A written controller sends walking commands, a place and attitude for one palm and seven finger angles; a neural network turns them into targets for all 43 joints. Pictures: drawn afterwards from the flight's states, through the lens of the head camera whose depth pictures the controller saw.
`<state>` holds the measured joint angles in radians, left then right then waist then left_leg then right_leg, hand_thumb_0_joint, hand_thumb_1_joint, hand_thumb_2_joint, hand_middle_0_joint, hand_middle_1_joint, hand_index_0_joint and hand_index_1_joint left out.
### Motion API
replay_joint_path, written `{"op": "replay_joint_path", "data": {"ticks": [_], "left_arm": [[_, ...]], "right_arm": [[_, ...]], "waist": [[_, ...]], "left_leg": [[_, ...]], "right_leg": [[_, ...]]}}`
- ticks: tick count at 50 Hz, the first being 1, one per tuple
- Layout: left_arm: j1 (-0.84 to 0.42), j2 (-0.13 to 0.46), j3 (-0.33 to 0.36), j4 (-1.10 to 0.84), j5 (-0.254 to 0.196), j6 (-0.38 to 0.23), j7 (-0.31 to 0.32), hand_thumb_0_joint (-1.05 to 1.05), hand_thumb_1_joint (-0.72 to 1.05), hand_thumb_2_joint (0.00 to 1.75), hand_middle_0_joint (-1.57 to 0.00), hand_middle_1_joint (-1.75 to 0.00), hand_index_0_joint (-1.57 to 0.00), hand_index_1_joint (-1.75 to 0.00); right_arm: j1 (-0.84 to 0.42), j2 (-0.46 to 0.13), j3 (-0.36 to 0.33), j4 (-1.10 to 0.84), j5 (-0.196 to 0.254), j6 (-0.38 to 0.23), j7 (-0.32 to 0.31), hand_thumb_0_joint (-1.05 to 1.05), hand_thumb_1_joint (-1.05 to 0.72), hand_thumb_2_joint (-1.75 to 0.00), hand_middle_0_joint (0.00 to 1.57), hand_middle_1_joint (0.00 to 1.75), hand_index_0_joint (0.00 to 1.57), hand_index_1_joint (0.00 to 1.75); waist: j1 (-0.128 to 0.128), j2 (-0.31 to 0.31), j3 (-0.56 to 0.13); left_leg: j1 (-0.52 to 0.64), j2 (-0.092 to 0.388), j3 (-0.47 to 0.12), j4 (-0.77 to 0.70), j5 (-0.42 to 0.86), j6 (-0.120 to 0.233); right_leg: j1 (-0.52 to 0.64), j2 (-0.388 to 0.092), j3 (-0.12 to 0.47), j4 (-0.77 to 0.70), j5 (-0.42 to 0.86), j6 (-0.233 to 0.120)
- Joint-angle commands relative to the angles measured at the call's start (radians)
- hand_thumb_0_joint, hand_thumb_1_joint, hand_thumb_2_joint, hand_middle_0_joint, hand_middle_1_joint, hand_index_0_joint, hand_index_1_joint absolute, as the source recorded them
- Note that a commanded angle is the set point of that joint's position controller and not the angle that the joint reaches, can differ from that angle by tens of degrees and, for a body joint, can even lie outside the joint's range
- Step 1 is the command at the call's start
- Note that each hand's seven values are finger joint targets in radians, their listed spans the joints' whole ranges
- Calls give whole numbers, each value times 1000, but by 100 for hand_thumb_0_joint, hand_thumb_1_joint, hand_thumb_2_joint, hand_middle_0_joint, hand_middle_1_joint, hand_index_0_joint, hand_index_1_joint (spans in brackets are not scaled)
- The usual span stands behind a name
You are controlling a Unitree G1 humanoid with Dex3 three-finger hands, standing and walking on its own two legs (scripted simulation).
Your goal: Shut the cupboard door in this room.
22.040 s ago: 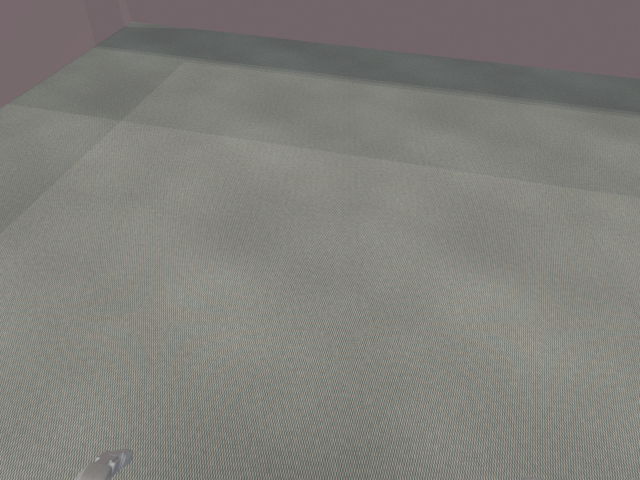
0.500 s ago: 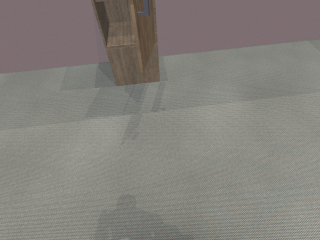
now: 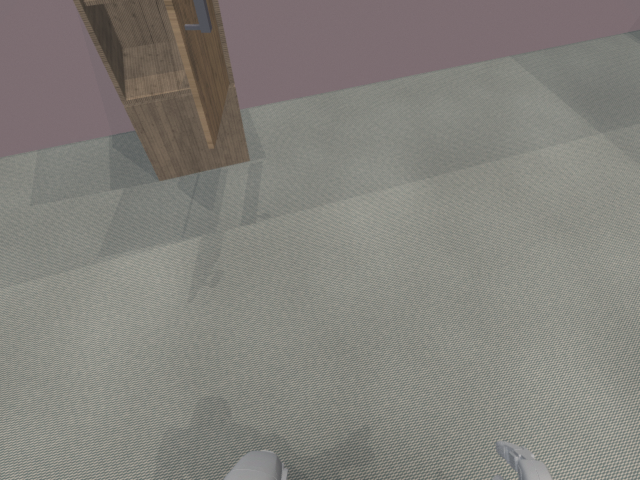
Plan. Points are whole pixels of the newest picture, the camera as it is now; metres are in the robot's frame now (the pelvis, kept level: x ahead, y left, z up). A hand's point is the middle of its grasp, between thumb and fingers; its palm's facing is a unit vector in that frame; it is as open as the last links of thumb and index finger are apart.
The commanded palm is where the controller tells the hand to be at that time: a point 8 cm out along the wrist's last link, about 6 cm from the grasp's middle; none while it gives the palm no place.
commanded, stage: walk around to get in front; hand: left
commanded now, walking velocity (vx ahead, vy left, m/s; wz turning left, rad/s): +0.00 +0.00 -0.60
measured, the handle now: out of the picture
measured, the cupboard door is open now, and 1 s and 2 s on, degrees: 72 72 72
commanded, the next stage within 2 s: none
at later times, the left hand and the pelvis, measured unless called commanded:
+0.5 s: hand (165, 468) +0.13 +0.24 -0.17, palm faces -0.31 -0.92 -0.22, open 7.4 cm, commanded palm none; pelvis -0.02 +0.07 +0.00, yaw -20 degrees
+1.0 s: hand (246, 474) +0.14 +0.13 -0.16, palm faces -0.53 -0.83 -0.20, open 7.4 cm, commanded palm none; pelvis +0.05 -0.03 +0.00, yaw -36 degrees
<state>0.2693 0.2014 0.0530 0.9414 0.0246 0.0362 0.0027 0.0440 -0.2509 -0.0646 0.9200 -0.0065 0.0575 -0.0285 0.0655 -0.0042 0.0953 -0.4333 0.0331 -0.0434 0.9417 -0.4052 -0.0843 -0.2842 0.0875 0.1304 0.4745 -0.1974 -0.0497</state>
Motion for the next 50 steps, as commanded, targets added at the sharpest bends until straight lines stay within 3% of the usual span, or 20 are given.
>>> {"op": "replay_joint_path", "data": {"ticks": [1, 4, 5, 6, 7, 8, 10, 12, 20, 24, 28, 30, 32, 33, 34, 35, 38, 41, 43, 50], "left_arm": [[18, 242, 66, -63, 1, -12, 13, 0, 90, 90, -20, -30, -20, -30], [-58, 234, 64, -78, -10, -5, 11, 0, 90, 90, -20, -30, -20, -30], [-61, 192, 54, -94, -18, -2, 8, 0, 90, 90, -20, -30, -20, -30], [-43, 137, 43, -107, -21, 0, -4, 0, 90, 90, -20, -30, -20, -30], [-56, 160, 48, -106, -4, 5, -3, 0, 90, 90, -20, -30, -20, -30], [-35, 176, 58, -94, 3, 12, -5, 0, 90, 90, -20, -30, -20, -30], [-29, 183, 72, -70, 9, 18, -23, 0, 90, 90, -20, -30, -20, -30], [-23, 159, 63, -68, 4, 20, -33, 0, 90, 90, -20, -30, -20, -30], [-134, 125, 44, -102, -4, 28, -34, 0, 90, 90, -20, -30, -20, -30], [-218, 104, 34, -132, -2, 23, -48, 0, 90, 90, -20, -30, -20, -30], [-251, 93, 25, -142, 1, 10, -58, 0, 90, 90, -20, -30, -20, -30], [-218, 86, 27, -137, -1, 1, -58, 0, 90, 90, -20, -30, -20, -30], [-73, 104, 35, -84, -1, -15, -49, 0, 90, 90, -20, -30, -20, -30], [50, 191, 50, -43, 3, -30, -36, 0, 90, 90, -20, -30, -20, -30], [159, 312, 72, -3, -2, -38, -21, 0, 90, 90, -20, -30, -20, -30], [192, 324, 75, -5, -19, -29, -6, 0, 90, 90, -20, -30, -20, -30], [27, 226, 55, -37, -17, -53, 0, 0, 90, 90, -20, -30, -20, -30], [4, 178, 32, -36, -14, -86, -6, 0, 90, 90, -20, -30, -20, -30], [43, 171, 30, -11, -12, -102, -5, 0, 90, 90, -20, -30, -20, -30], [118, 151, 19, 47, -5, -114, 8, 0, 90, 90, -20, -30, -20, -30]], "right_arm": [[2, -62, -6, -97, 8, -45, -6, 0, -90, -90, 20, 30, 20, 30], [145, -78, -9, -63, 14, -61, -14, 0, -90, -90, 20, 30, 20, 30], [185, -134, -19, -54, 9, -71, -18, 0, -90, -90, 20, 30, 20, 30], [175, -224, -38, -69, -4, -71, -16, 0, -90, -90, 20, 30, 20, 30], [161, -242, -38, -83, -7, -57, -11, 0, -90, -90, 20, 30, 20, 30], [101, -191, -23, -102, -10, -55, -8, 0, -90, -90, 20, 30, 20, 30], [40, -136, -11, -119, -15, -61, -9, 0, -90, -90, 20, 30, 20, 30], [74, -119, -8, -107, -16, -68, -8, 0, -90, -90, 20, 30, 20, 30], [258, -117, -25, -46, -11, -79, -7, 0, -90, -90, 20, 30, 20, 30], [312, -136, -39, -19, -20, -84, 1, 0, -90, -90, 20, 30, 20, 30], [314, -155, -44, 2, -25, -86, 11, 0, -90, -90, 20, 30, 20, 30], [291, -161, -44, 6, -27, -87, 15, 0, -90, -90, 20, 30, 20, 30], [262, -157, -39, 5, -24, -85, 19, 0, -90, -90, 20, 30, 20, 30], [258, -113, -28, -9, -10, -82, 27, 0, -90, -90, 20, 30, 20, 30], [144, -36, 1, -83, -9, -79, 35, 0, -90, -90, 20, 30, 20, 30], [67, -74, -4, -122, -17, -70, 34, 0, -90, -90, 20, 30, 20, 30], [91, -90, -25, -75, -22, -70, 44, 0, -90, -90, 20, 30, 20, 30], [173, -66, -23, -26, -29, -70, 50, 0, -90, -90, 20, 30, 20, 30], [174, -56, -24, -27, -25, -71, 52, 0, -90, -90, 20, 30, 20, 30], [-1, -31, -9, -96, -16, -84, 60, 0, -90, -90, 20, 30, 20, 30]], "waist": [[-13, -147, -165], [-85, -127, -214], [-106, 9, -226], [-91, 284, -193], [-90, 243, -142], [-58, 199, -106], [-22, 172, -40], [-25, 153, -54], [-90, 156, -71], [-125, 173, -86], [-134, 189, -70], [-110, 183, -75], [-34, 81, -131], [24, -121, -182], [93, -399, -131], [101, -299, -94], [6, -142, 17], [-59, -101, 20], [-62, -105, 6], [-31, -95, 40]], "left_leg": [[48, -23, 10, -205, -40, 24], [319, -19, 20, -511, 146, 39], [457, 117, -105, -621, 150, 77], [511, 381, -358, -681, 279, 155], [374, 460, -359, -667, 323, 225], [271, 425, -302, -685, 258, 235], [192, 300, -143, -681, 251, 202], [246, 245, -32, -647, 357, 189], [401, 308, 30, -618, 516, 229], [428, 360, 43, -662, 251, 233], [347, 378, 78, -680, 27, 205], [295, 386, 113, -643, 6, 184], [202, 331, 207, -440, 5, 125], [15, 257, 312, -195, -26, 69], [-321, 107, 294, 82, -295, 17], [-399, 99, 154, 192, -237, 25], [-349, 147, 68, 237, 18, 30], [-250, 130, 98, 166, 142, 2], [-246, 116, 100, 134, 176, -6], [-252, 102, 95, -64, 231, 7]], "right_leg": [[151, -261, 344, -70, 389, -136], [11, -194, 298, 27, 313, -47], [-138, -101, 213, 138, 120, 5], [-339, 14, 44, 354, -351, 66], [-328, -30, -17, 538, -419, 90], [-301, -55, -13, 637, -364, 103], [-283, -73, -49, 754, -259, 114], [-304, -83, -81, 786, -195, 124], [-343, -145, -123, 668, -196, 149], [-309, -179, -163, 486, -234, 131], [-183, -160, -227, 306, -276, 96], [-85, -147, -242, 198, -276, 73], [153, -96, -297, -2, -140, 49], [383, -216, -139, -125, -216, 1], [471, -444, 279, -229, -245, -103], [418, -512, 391, -273, -186, -158], [235, -416, 254, -287, -296, -132], [175, -323, 68, -267, 34, -92], [199, -306, 42, -254, 168, -92], [231, -319, 81, -261, 213, -127]]}}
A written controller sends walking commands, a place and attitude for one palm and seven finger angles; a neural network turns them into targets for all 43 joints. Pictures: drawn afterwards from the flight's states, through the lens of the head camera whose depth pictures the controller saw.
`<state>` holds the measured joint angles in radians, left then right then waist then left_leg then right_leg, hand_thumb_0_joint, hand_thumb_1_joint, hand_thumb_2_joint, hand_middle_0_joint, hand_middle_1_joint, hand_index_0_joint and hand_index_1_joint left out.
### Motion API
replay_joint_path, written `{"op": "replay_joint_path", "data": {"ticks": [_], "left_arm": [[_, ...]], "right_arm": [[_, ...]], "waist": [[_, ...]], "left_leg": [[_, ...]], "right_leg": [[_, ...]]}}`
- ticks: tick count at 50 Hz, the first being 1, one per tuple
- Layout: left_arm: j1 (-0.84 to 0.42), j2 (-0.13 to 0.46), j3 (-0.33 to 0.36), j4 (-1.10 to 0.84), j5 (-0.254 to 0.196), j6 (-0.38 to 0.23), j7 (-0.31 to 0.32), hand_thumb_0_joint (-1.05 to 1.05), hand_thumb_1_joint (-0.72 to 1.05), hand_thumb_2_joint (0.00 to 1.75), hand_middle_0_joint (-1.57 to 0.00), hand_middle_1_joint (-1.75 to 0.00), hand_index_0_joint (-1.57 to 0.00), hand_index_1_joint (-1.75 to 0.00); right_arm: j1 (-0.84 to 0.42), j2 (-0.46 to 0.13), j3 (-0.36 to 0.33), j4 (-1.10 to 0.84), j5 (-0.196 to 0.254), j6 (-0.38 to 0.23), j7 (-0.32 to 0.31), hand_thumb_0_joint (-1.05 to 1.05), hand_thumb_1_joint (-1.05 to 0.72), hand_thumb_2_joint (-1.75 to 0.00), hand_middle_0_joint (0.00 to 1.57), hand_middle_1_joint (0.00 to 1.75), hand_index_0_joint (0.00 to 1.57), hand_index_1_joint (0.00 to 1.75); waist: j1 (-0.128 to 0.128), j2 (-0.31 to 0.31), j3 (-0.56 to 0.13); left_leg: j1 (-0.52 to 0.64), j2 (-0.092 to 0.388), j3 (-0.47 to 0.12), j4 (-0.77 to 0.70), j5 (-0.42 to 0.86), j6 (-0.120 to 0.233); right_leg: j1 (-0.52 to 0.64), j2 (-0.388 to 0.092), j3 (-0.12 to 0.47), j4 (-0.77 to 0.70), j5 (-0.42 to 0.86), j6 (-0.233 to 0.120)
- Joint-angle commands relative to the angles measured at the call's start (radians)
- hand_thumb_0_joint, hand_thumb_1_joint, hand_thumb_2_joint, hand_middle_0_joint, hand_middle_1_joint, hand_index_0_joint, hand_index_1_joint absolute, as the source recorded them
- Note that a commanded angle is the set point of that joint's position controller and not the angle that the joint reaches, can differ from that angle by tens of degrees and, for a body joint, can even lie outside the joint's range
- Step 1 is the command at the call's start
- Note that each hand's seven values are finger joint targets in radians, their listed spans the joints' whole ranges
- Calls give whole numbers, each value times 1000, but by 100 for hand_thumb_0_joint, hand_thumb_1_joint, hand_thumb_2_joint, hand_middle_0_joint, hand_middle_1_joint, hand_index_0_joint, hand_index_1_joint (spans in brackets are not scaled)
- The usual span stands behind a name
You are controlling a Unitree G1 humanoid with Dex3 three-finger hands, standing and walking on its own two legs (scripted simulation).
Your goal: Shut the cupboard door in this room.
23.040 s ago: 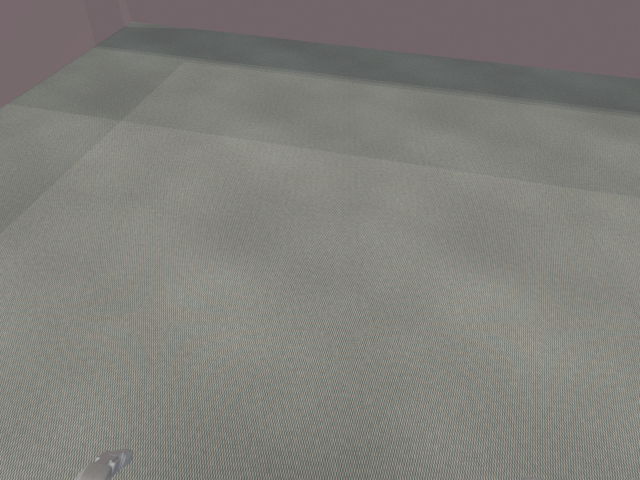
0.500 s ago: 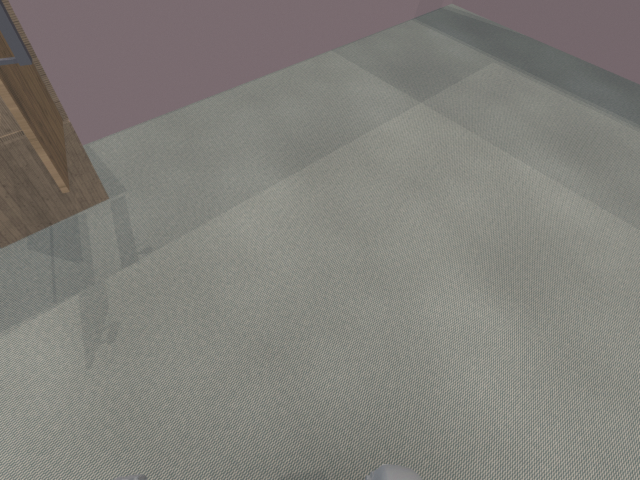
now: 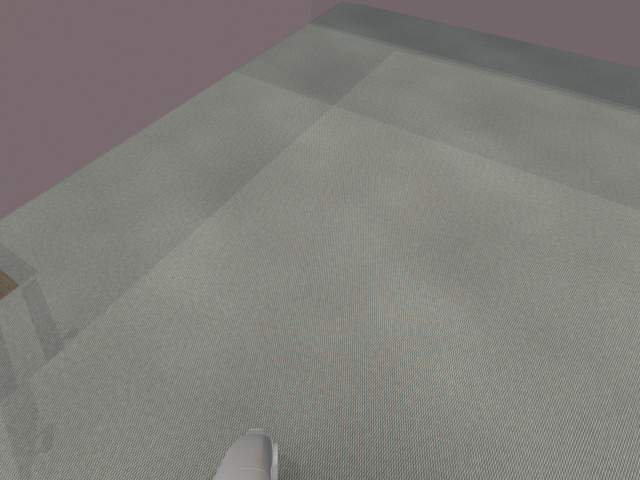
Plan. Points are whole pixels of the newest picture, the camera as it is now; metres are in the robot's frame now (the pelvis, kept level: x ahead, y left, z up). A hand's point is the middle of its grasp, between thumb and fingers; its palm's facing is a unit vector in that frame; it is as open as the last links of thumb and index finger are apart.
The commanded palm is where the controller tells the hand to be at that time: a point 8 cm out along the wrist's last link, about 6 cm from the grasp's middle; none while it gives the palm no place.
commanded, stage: walk around to get in front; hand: left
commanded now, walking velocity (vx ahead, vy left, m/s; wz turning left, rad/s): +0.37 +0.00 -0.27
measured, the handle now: out of the picture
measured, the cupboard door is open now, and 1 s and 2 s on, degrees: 72 72 72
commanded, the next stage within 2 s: none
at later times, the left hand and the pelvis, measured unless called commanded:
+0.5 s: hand (203, 350) +0.33 +0.23 -0.16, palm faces -0.16 -0.97 -0.19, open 7.4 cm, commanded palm none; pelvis +0.20 +0.06 +0.00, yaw -11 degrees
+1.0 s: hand (280, 279) +0.48 +0.12 -0.16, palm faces -0.18 -0.95 -0.26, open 7.1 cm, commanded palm none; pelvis +0.38 -0.06 +0.00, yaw -14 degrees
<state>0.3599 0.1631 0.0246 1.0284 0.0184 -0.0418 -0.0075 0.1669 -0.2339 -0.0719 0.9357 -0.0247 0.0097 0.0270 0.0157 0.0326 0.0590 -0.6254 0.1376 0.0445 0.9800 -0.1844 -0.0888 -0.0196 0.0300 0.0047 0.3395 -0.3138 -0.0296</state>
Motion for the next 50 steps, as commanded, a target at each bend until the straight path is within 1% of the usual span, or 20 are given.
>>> {"op": "replay_joint_path", "data": {"ticks": [1, 4, 6, 7, 8, 9, 12, 15, 17, 23, 30, 33, 35, 36, 37, 38, 39, 41, 44, 50], "left_arm": [[27, 192, 49, -30, 3, -34, 21, 0, 90, 90, -20, -30, -20, -30], [36, 200, 52, -8, 5, -28, 26, 0, 90, 90, -20, -30, -20, -30], [16, 201, 54, -2, -3, -29, 25, 0, 90, 90, -20, -30, -20, -30], [30, 169, 51, -4, -10, -31, 21, 0, 90, 90, -20, -30, -20, -30], [88, 102, 42, -10, -19, -25, 9, 0, 90, 90, -20, -30, -20, -30], [65, 105, 38, -30, -15, -25, 12, 0, 90, 90, -20, -30, -20, -30], [-65, 103, 45, -22, 3, -12, -6, 0, 90, 90, -20, -30, -20, -30], [-15, 49, 40, -4, 11, 20, -14, 0, 90, 90, -20, -30, -20, -30], [-16, 41, 42, -8, 12, 38, -14, 0, 90, 90, -20, -30, -20, -30], [-184, 45, 45, -79, 15, 46, -24, 0, 90, 90, -20, -30, -20, -30], [-387, 30, 23, -139, 8, 26, -27, 0, 90, 90, -20, -30, -20, -30], [-326, 45, 25, -121, 7, 12, -19, 0, 90, 90, -20, -30, -20, -30], [-97, 85, 41, -46, 12, -6, -13, 0, 90, 90, -20, -30, -20, -30], [56, 166, 61, 6, 18, -19, -3, 0, 90, 90, -20, -30, -20, -30], [177, 276, 90, 41, 9, -28, 10, 0, 90, 90, -20, -30, -20, -30], [156, 291, 91, 42, -14, -21, 18, 0, 90, 90, -20, -30, -20, -30], [55, 256, 85, 28, -13, -19, 21, 0, 90, 90, -20, -30, -20, -30], [-68, 164, 56, -2, -18, -23, 17, 0, 90, 90, -20, -30, -20, -30], [-114, 85, 34, 3, -6, -35, 20, 0, 90, 90, -20, -30, -20, -30], [-43, 90, 40, 18, -1, -60, 21, 0, 90, 90, -20, -30, -20, -30]], "right_arm": [[-141, -41, 3, -117, 3, -41, 5, 0, -90, -90, 20, 30, 20, 30], [-131, -39, 6, -113, 6, -60, 1, 0, -90, -90, 20, 30, 20, 30], [70, -73, -4, -45, -2, -74, -18, 0, -90, -90, 20, 30, 20, 30], [233, -152, -21, 5, -7, -81, -31, 0, -90, -90, 20, 30, 20, 30], [363, -277, -52, 38, -18, -85, -37, 0, -90, -90, 20, 30, 20, 30], [377, -280, -44, 42, -5, -69, -38, 0, -90, -90, 20, 30, 20, 30], [174, -107, -3, 11, -5, -81, -39, 0, -90, -90, 20, 30, 20, 30], [165, -42, 10, 40, -1, -101, -41, 0, -90, -90, 20, 30, 20, 30], [167, -32, 9, 51, 5, -106, -43, 0, -90, -90, 20, 30, 20, 30], [263, -18, 1, 94, 4, -112, -46, 0, -90, -90, 20, 30, 20, 30], [381, -40, 3, 161, -7, -99, -46, 0, -90, -90, 20, 30, 20, 30], [382, -54, 1, 179, -4, -92, -46, 0, -90, -90, 20, 30, 20, 30], [346, -63, 2, 177, 5, -90, -47, 0, -90, -90, 20, 30, 20, 30], [335, -42, 5, 165, 14, -91, -35, 0, -90, -90, 20, 30, 20, 30], [364, 20, 20, 135, 23, -92, -31, 0, -90, -90, 20, 30, 20, 30], [284, -12, 13, 107, 29, -78, -35, 0, -90, -90, 20, 30, 20, 30], [263, 3, 6, 120, 27, -72, -33, 0, -90, -90, 20, 30, 20, 30], [221, 34, 3, 126, 14, -56, -30, 0, -90, -90, 20, 30, 20, 30], [292, 75, 3, 154, -1, -26, -24, 0, -90, -90, 20, 30, 20, 30], [160, 46, -6, 89, -7, -21, -9, 0, -90, -90, 20, 30, 20, 30]], "waist": [[20, -144, 68], [18, -164, 15], [-75, -132, -87], [-133, -20, -214], [-154, 296, -334], [-150, 297, -322], [-77, 82, -39], [-13, 57, -15], [5, 65, -2], [-18, 41, 57], [-85, 75, 85], [-49, 93, 41], [60, 60, -88], [127, -60, -198], [136, -302, -330], [125, -214, -279], [88, -151, -207], [30, -70, -24], [-42, -110, 31], [-27, -139, 27]], "left_leg": [[-33, -13, 14, -160, 1, 18], [154, -57, 37, -319, -43, 48], [464, -107, 67, -462, 42, 67], [735, 0, -29, -476, 91, 91], [971, 307, -397, -510, 149, 176], [908, 377, -526, -642, 83, 219], [542, 272, -301, -731, -17, 206], [430, 199, -92, -755, 91, 176], [417, 183, -33, -788, 67, 183], [525, 183, 5, -818, 109, 217], [636, 193, 84, -750, 353, 210], [665, 190, 121, -640, 617, 193], [603, 149, 170, -383, 693, 144], [396, 100, 199, -143, 458, 107], [104, -71, 191, 153, -306, 56], [37, -75, 50, 318, -399, 78], [32, -27, -9, 375, -298, 87], [40, 27, -36, 340, -150, 85], [123, 32, -17, 245, -59, 67], [-8, 47, -19, 87, 22, 36]], "right_leg": [[-17, -258, 198, -111, 363, -141], [-16, -251, 192, -23, 493, -121], [-86, -182, 136, 212, 649, -77], [-214, -129, 101, 424, 485, -42], [-475, 10, -14, 752, -146, 7], [-555, 0, 56, 918, -279, -5], [-589, -126, 43, 985, -57, 3], [-527, -138, 17, 937, 30, 21], [-565, -146, 14, 928, 92, 31], [-721, -172, -3, 761, 189, 56], [-614, -135, -112, 374, 133, 27], [-469, -78, -163, 278, 68, -12], [-144, -39, -177, 156, 163, -37], [139, -174, -38, 148, 197, -79], [386, -455, 395, 89, 349, -187], [311, -500, 457, 6, 430, -228], [189, -472, 359, -14, 291, -205], [-92, -397, 234, -92, 112, -130], [-287, -313, 87, -169, 25, -87], [-173, -306, 43, -200, 97, -115]]}}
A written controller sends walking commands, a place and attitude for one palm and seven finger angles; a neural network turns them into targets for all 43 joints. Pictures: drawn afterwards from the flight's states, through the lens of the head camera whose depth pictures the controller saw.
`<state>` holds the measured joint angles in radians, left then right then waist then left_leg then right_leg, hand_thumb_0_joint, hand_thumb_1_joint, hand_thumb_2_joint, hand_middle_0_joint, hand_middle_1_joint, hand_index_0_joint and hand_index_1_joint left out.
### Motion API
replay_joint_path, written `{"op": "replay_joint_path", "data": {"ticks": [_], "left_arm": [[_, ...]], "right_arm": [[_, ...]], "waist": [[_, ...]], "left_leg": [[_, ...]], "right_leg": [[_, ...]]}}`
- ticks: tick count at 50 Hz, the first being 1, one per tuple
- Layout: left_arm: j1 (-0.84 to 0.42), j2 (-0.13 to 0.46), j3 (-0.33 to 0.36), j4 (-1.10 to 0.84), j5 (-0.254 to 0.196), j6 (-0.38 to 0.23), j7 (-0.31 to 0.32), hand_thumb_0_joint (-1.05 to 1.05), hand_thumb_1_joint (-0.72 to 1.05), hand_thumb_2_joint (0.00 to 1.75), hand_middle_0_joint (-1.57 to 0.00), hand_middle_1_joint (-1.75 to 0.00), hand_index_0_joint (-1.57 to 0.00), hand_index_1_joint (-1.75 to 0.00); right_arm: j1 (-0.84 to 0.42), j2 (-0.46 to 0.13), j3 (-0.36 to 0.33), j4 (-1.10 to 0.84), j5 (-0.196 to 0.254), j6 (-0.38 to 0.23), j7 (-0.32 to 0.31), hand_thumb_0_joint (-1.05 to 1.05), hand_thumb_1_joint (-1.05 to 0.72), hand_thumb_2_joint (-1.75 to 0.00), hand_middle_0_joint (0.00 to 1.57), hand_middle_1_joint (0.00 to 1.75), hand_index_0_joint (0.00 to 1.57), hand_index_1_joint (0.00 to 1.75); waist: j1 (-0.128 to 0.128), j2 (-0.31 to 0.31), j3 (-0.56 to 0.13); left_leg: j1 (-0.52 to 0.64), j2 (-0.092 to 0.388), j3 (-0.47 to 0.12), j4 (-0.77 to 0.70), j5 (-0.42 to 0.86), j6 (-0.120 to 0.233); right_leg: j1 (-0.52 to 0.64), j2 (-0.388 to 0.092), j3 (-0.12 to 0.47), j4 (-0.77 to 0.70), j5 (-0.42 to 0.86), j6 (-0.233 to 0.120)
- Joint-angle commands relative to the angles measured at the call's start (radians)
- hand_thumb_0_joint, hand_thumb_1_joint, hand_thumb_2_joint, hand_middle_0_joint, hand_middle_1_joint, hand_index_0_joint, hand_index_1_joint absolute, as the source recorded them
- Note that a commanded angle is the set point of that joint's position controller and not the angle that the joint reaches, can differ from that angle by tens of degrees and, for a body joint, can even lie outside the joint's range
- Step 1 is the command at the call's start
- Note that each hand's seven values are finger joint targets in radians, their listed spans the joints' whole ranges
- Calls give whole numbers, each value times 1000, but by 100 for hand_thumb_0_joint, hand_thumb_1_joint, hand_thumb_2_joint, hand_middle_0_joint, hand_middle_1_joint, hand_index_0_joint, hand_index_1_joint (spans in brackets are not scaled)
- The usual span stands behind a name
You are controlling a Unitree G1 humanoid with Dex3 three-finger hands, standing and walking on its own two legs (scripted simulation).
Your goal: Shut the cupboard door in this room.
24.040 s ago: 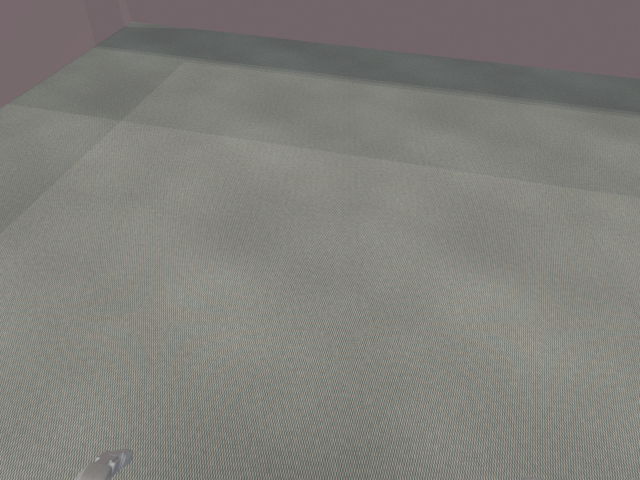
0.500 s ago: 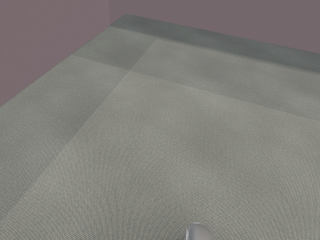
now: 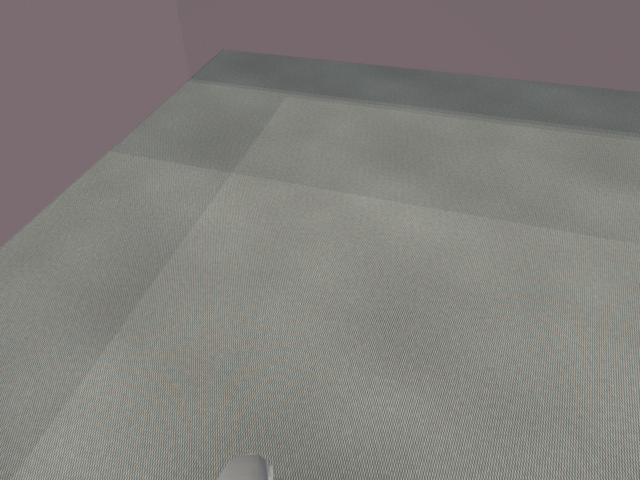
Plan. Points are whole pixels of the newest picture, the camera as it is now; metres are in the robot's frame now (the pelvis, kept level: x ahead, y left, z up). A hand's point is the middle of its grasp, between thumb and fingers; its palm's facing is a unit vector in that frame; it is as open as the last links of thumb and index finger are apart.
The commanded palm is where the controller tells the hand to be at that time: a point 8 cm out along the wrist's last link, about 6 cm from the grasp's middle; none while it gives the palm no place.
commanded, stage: walk around to get in front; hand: left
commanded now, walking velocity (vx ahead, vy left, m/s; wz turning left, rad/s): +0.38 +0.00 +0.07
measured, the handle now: out of the picture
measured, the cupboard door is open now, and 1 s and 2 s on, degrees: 72 72 72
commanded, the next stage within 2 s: walk to a spot facing it in 1.26 s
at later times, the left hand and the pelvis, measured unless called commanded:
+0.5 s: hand out of the picture +0.14 +0.24 -0.18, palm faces +0.08 -0.99 -0.13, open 7.4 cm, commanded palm none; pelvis +0.20 +0.08 +0.00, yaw +0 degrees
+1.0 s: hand (253, 277) +0.52 +0.17 -0.17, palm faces -0.08 -0.97 -0.21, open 7.3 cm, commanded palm none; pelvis +0.41 +0.01 -0.01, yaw -6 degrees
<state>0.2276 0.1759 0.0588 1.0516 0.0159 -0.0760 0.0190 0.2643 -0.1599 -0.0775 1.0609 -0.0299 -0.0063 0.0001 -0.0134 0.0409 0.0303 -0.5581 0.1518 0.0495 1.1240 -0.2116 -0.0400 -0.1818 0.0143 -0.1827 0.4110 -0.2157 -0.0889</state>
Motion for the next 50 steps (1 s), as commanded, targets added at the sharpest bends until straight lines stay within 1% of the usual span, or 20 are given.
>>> {"op": "replay_joint_path", "data": {"ticks": [1, 6, 12, 13, 15, 16, 17, 18, 19, 22, 25, 29, 38, 40, 42, 43, 44, 45, 47, 50], "left_arm": [[110, 81, 3, 2, 1, -26, -7, 0, 90, 90, -20, -30, -20, -30], [192, 93, -7, 43, 2, -31, -6, 0, 90, 90, -20, -30, -20, -30], [254, 113, -8, 85, 6, -15, -2, 0, 90, 90, -20, -30, -20, -30], [258, 117, -6, 90, 8, -12, -1, 0, 90, 90, -20, -30, -20, -30], [227, 125, -5, 90, 3, -10, -2, 0, 90, 90, -20, -30, -20, -30], [210, 116, -9, 84, -4, -12, -3, 0, 90, 90, -20, -30, -20, -30], [240, 64, -15, 63, -11, -13, -11, 0, 90, 90, -20, -30, -20, -30], [185, 44, -27, 28, -11, -16, -18, 0, 90, 90, -20, -30, -20, -30], [145, 64, -13, 18, -4, -10, -12, 0, 90, 90, -20, -30, -20, -30], [80, 20, -4, 30, 6, 13, -25, 0, 90, 90, -20, -30, -20, -30], [131, -21, -3, 32, 13, 45, -28, 0, 90, 90, -20, -30, -20, -30], [65, -7, 9, -23, 13, 67, -37, 0, 90, 90, -20, -30, -20, -30], [-169, 27, -2, -132, 7, 53, -46, 0, 90, 90, -20, -30, -20, -30], [-90, 44, 5, -112, 10, 43, -44, 0, 90, 90, -20, -30, -20, -30], [179, 114, 24, -26, 17, 20, -37, 0, 90, 90, -20, -30, -20, -30], [305, 232, 52, 9, 22, 6, -22, 0, 90, 90, -20, -30, -20, -30], [331, 297, 63, 27, 0, 10, -15, 0, 90, 90, -20, -30, -20, -30], [239, 281, 62, 8, -10, 16, -9, 0, 90, 90, -20, -30, -20, -30], [91, 192, 33, -32, -11, 13, -14, 0, 90, 90, -20, -30, -20, -30], [24, 105, 6, -36, -4, -3, -14, 0, 90, 90, -20, -30, -20, -30]], "right_arm": [[18, -35, 0, -52, -1, -7, 21, 0, -90, -90, 20, 30, 20, 30], [-150, -45, 12, -107, 1, -17, 33, 0, -90, -90, 20, 30, 20, 30], [-255, -51, 27, -140, 4, -31, 36, 0, -90, -90, 20, 30, 20, 30], [-242, -59, 25, -140, 5, -35, 33, 0, -90, -90, 20, 30, 20, 30], [-96, -85, 19, -91, 0, -47, 20, 0, -90, -90, 20, 30, 20, 30], [53, -129, 5, -46, -4, -55, 10, 0, -90, -90, 20, 30, 20, 30], [200, -241, -24, -10, -14, -65, -2, 0, -90, -90, 20, 30, 20, 30], [291, -311, -39, 14, 0, -56, -11, 0, -90, -90, 20, 30, 20, 30], [243, -275, -34, 16, 7, -49, -11, 0, -90, -90, 20, 30, 20, 30], [81, -136, -1, -21, 4, -68, -14, 0, -90, -90, 20, 30, 20, 30], [74, -89, 12, -6, 10, -83, -16, 0, -90, -90, 20, 30, 20, 30], [81, -74, 9, -18, 11, -90, -17, 0, -90, -90, 20, 30, 20, 30], [188, -134, -7, 32, -1, -76, -16, 0, -90, -90, 20, 30, 20, 30], [182, -151, -7, 36, 2, -71, -18, 0, -90, -90, 20, 30, 20, 30], [147, -160, -6, 30, 10, -70, -13, 0, -90, -90, 20, 30, 20, 30], [183, -101, 6, 11, 23, -69, 1, 0, -90, -90, 20, 30, 20, 30], [169, -71, 15, -24, 27, -62, 0, 0, -90, -90, 20, 30, 20, 30], [128, -88, 8, -26, 32, -52, -4, 0, -90, -90, 20, 30, 20, 30], [58, -68, 3, -17, 23, -43, 2, 0, -90, -90, 20, 30, 20, 30], [138, -27, 8, 23, 5, -15, 5, 0, -90, -90, 20, 30, 20, 30]], "waist": [[15, -143, 65], [52, -121, 104], [78, -127, 80], [70, -120, 61], [-6, -100, -19], [-72, -59, -112], [-117, 150, -247], [-139, 247, -260], [-117, 143, -190], [-39, 10, 30], [19, 39, 36], [35, 72, 90], [-19, 68, 107], [23, 56, 61], [150, -10, -107], [187, -273, -230], [153, -352, -276], [134, -229, -201], [80, -123, -39], [0, -123, 18]], "left_leg": [[-92, 34, -23, -85, 57, -15], [-135, 19, 4, -277, 71, -12], [-6, -33, 69, -466, -2, 26], [39, -44, 81, -501, -35, 34], [272, -101, 130, -603, -9, 53], [539, -71, 99, -651, 87, 79], [825, 167, -195, -664, 165, 157], [912, 331, -417, -739, 302, 246], [814, 344, -361, -777, 226, 267], [501, 251, -187, -878, 165, 187], [407, 179, -36, -919, 186, 152], [386, 160, 32, -971, 156, 171], [574, 178, 111, -872, 442, 152], [577, 179, 137, -750, 645, 138], [482, 110, 184, -401, 633, 79], [202, 0, 215, -89, 178, 42], [17, -120, 93, 162, -355, 20], [-6, -67, -15, 250, -314, 41], [-33, 0, -53, 243, -143, 42], [49, 12, -39, 139, -10, 23]], "right_leg": [[5, -293, 231, -273, 14, -58], [122, -302, 207, -261, 139, -61], [219, -315, 174, -181, 349, -51], [237, -315, 175, -140, 405, -50], [198, -272, 99, 58, 599, -15], [61, -232, 60, 254, 558, 23], [-195, -117, 10, 516, 190, 77], [-398, -47, 65, 763, -343, 87], [-445, -92, 138, 849, -354, 70], [-436, -168, 172, 851, -159, 86], [-393, -163, 159, 819, -55, 105], [-482, -179, 166, 753, 63, 123], [-386, -115, 54, 261, 35, 80], [-242, -72, 29, 210, 8, 52], [134, -58, 38, 91, 100, 25], [398, -301, 346, 55, 165, -45], [471, -467, 652, -35, 338, -131], [359, -472, 595, -85, 193, -149], [106, -391, 468, -144, -20, -67], [-79, -296, 258, -207, -13, 5]]}}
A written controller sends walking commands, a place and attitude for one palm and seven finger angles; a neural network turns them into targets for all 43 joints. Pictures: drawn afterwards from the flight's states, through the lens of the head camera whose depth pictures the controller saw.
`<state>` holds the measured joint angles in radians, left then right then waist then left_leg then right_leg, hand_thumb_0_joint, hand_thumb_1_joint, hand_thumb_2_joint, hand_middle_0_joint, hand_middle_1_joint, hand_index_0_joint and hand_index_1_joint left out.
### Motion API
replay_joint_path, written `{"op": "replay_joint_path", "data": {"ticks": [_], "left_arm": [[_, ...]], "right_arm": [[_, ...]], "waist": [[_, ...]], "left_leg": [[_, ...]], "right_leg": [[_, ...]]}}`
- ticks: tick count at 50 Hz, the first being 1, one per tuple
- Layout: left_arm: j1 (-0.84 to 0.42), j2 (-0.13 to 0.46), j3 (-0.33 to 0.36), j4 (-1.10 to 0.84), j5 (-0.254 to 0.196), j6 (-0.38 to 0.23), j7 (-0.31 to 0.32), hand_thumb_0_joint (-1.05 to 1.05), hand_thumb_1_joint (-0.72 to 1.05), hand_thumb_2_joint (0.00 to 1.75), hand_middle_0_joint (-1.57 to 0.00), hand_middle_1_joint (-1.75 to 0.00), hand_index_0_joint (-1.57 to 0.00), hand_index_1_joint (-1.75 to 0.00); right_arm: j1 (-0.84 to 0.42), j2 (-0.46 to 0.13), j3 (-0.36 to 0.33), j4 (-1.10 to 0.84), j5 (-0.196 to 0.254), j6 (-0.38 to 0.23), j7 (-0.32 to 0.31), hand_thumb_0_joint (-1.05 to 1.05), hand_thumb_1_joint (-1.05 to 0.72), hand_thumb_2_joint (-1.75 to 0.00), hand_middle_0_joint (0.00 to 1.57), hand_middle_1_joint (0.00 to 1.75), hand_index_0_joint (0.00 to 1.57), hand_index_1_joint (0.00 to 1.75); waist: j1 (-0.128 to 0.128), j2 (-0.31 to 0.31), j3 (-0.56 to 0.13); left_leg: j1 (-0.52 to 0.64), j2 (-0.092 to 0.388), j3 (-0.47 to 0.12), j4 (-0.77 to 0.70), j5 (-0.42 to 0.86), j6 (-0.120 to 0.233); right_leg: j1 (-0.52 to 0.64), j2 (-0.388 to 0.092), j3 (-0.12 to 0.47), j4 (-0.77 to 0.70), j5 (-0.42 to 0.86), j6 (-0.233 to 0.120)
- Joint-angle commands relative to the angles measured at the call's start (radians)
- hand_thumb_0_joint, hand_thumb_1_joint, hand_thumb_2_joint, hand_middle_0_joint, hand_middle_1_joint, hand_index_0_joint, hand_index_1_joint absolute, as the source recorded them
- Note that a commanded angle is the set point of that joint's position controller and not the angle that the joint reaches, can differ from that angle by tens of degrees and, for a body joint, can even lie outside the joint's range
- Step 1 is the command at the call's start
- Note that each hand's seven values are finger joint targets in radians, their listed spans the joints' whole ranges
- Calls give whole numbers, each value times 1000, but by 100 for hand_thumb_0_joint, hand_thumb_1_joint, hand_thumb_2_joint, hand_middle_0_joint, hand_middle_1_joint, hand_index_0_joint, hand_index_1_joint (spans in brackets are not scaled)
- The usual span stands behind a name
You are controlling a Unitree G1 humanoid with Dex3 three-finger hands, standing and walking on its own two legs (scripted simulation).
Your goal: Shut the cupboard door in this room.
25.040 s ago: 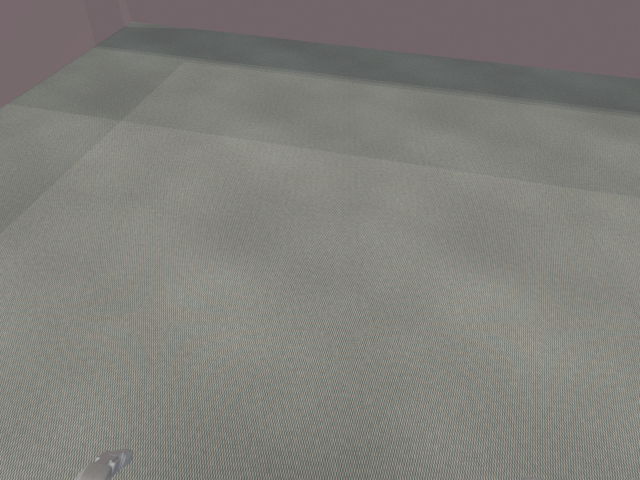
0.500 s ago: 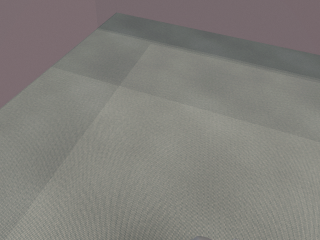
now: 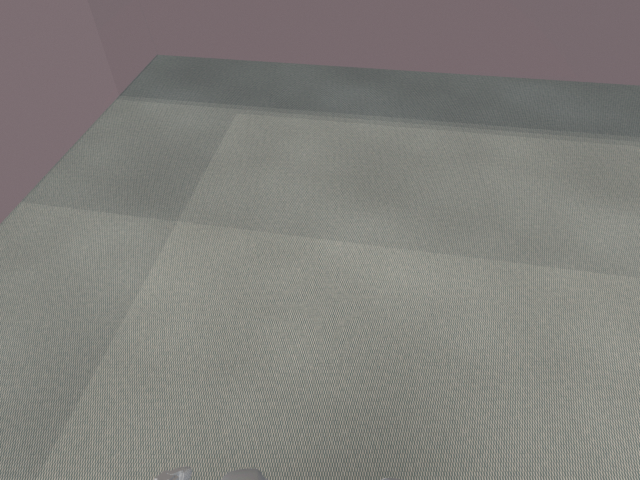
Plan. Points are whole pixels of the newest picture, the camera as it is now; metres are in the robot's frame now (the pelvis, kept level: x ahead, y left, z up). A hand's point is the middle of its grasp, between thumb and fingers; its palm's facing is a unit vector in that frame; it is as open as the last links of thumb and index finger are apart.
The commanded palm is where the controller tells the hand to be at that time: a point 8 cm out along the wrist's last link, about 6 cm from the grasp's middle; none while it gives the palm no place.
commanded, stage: walk around to get in front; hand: left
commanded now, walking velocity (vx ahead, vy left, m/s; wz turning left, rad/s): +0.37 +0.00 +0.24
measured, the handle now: out of the picture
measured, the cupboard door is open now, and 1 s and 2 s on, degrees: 72 72 72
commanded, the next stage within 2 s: walk to a spot facing it in 0.26 s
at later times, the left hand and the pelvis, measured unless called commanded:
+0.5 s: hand out of the picture +0.09 +0.21 -0.18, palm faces +0.26 -0.96 -0.12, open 7.4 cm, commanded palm none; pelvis +0.19 +0.07 -0.01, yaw +10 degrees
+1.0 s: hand (171, 356) +0.31 +0.26 -0.13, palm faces +0.39 -0.88 -0.28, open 7.4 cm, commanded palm none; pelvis +0.25 +0.03 +0.00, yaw +26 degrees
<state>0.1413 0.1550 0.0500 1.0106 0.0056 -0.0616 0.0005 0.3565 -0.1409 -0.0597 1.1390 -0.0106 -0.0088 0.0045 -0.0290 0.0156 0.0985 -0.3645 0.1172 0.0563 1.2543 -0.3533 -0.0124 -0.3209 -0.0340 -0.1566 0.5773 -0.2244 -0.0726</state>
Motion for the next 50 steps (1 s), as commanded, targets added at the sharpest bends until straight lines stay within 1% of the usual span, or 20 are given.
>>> {"op": "replay_joint_path", "data": {"ticks": [1, 4, 9, 16, 18, 20, 21, 22, 23, 25, 27, 30, 36, 41, 44, 45, 46, 47, 48, 50], "left_arm": [[120, 118, 13, 14, 9, -20, 5, 0, 90, 90, -20, -30, -20, -30], [148, 103, 13, 24, 14, -33, 10, 0, 90, 90, -20, -30, -20, -30], [223, 109, 6, 57, 13, -47, 13, 0, 90, 90, -20, -30, -20, -30], [296, 133, 1, 101, 18, -37, 20, 0, 90, 90, -20, -30, -20, -30], [300, 140, 2, 109, 20, -29, 22, 0, 90, 90, -20, -30, -20, -30], [269, 158, 4, 100, 12, -25, 24, 0, 90, 90, -20, -30, -20, -30], [286, 139, 4, 80, 2, -22, 18, 0, 90, 90, -20, -30, -20, -30], [288, 86, -9, 47, -11, -22, 10, 0, 90, 90, -20, -30, -20, -30], [210, 116, -4, 15, -3, -10, 19, 0, 90, 90, -20, -30, -20, -30], [141, 86, 4, 3, 2, 2, 22, 0, 90, 90, -20, -30, -20, -30], [144, 75, 14, 7, 7, 23, 17, 0, 90, 90, -20, -30, -20, -30], [195, 67, 20, 3, 7, 55, 18, 0, 90, 90, -20, -30, -20, -30], [52, 103, 35, -95, 10, 86, 19, 0, 90, 90, -20, -30, -20, -30], [-22, 119, 29, -162, 3, 82, 21, 0, 90, 90, -20, -30, -20, -30], [33, 134, 29, -167, -4, 69, 24, 0, 90, 90, -20, -30, -20, -30], [71, 151, 33, -161, -4, 59, 27, 0, 90, 90, -20, -30, -20, -30], [102, 223, 44, -160, 9, 47, 33, 0, 90, 90, -20, -30, -20, -30], [123, 309, 57, -165, 19, 44, 38, 0, 90, 90, -20, -30, -20, -30], [109, 300, 52, -179, 12, 49, 40, 0, 90, 90, -20, -30, -20, -30], [-9, 219, 35, -201, 8, 43, 41, 0, 90, 90, -20, -30, -20, -30]], "right_arm": [[64, -42, -10, -50, -15, -5, 1, 0, -90, -90, 20, 30, 20, 30], [24, -44, -16, -76, -18, 5, 8, 0, -90, -90, 20, 30, 20, 30], [-143, -56, -14, -140, -14, -5, 24, 0, -90, -90, 20, 30, 20, 30], [-289, -50, 6, -194, -12, -23, 36, 0, -90, -90, 20, 30, 20, 30], [-253, -65, 5, -189, -14, -31, 30, 0, -90, -90, 20, 30, 20, 30], [-51, -120, -9, -129, -21, -38, 19, 0, -90, -90, 20, 30, 20, 30], [73, -207, -28, -108, -28, -44, 9, 0, -90, -90, 20, 30, 20, 30], [153, -303, -47, -89, -14, -44, -5, 0, -90, -90, 20, 30, 20, 30], [148, -309, -43, -81, 5, -29, -12, 0, -90, -90, 20, 30, 20, 30], [20, -249, -32, -111, 0, -40, -25, 0, -90, -90, 20, 30, 20, 30], [-71, -189, -16, -144, -2, -44, -26, 0, -90, -90, 20, 30, 20, 30], [-124, -184, -18, -168, -2, -38, -22, 0, -90, -90, 20, 30, 20, 30], [-134, -221, -42, -205, -12, -9, -14, 0, -90, -90, 20, 30, 20, 30], [-121, -249, -58, -222, -18, 13, -11, 0, -90, -90, 20, 30, 20, 30], [-142, -255, -65, -243, -15, 23, -10, 0, -90, -90, 20, 30, 20, 30], [-151, -247, -66, -250, -9, 24, -8, 0, -90, -90, 20, 30, 20, 30], [-130, -193, -60, -256, 3, 23, -1, 0, -90, -90, 20, 30, 20, 30], [-148, -145, -50, -287, 3, 22, 3, 0, -90, -90, 20, 30, 20, 30], [-165, -196, -63, -296, -3, 31, 0, 0, -90, -90, 20, 30, 20, 30], [-135, -186, -64, -249, -11, 57, 7, 0, -90, -90, 20, 30, 20, 30]], "waist": [[5, -120, -50], [3, -129, -17], [39, -98, 23], [77, -102, 24], [58, -84, -7], [-35, -38, -137], [-75, 100, -276], [-89, 313, -344], [-86, 198, -325], [-46, 135, -196], [4, 79, -130], [46, 76, -163], [29, 98, -122], [9, 129, -134], [35, 124, -157], [58, 87, -178], [66, -84, -220], [82, -340, -198], [75, -247, -175], [10, -179, -100]], "left_leg": [[-148, 47, -40, -13, 145, -13], [-207, 56, -42, -85, 188, -30], [-316, 66, -36, -264, 223, -35], [-224, 12, 47, -568, 178, 5], [-128, -11, 66, -636, 136, 25], [167, -67, 89, -753, 288, 46], [446, 71, -70, -755, 585, 105], [646, 317, -384, -757, 1049, 245], [570, 335, -345, -785, 1085, 283], [399, 281, -309, -832, 963, 255], [240, 199, -217, -879, 847, 196], [151, 142, -167, -921, 703, 172], [112, 122, -284, -960, 408, 193], [125, 99, -364, -906, 437, 190], [74, 66, -392, -818, 509, 162], [21, 27, -371, -762, 448, 119], [-132, -57, -282, -618, 220, 47], [-289, -196, -86, -390, -212, -34], [-246, -147, -118, -207, -246, -31], [-222, -103, -128, -43, -121, -44]], "right_leg": [[47, -239, 199, -386, -9, -12], [43, -246, 164, -428, -19, -33], [176, -278, 131, -437, 72, -59], [334, -296, 44, -358, 329, -44], [359, -302, 29, -264, 472, -39], [309, -244, -78, 54, 637, 28], [110, -153, -112, 296, 383, 91], [-177, -15, -65, 591, -382, 132], [-193, -43, 54, 698, -417, 113], [-270, -80, 111, 729, -320, 131], [-199, -101, 131, 642, -238, 143], [-137, -84, 124, 597, -140, 162], [-175, -76, 145, 449, -115, 179], [-84, -26, 133, 222, -181, 169], [82, 4, 124, -18, -114, 156], [196, -16, 124, -173, 6, 152], [377, -188, 268, -286, 57, 112], [392, -453, 489, -294, 253, 0], [258, -505, 449, -270, 382, -74], [154, -377, 300, -266, 323, -51]]}}
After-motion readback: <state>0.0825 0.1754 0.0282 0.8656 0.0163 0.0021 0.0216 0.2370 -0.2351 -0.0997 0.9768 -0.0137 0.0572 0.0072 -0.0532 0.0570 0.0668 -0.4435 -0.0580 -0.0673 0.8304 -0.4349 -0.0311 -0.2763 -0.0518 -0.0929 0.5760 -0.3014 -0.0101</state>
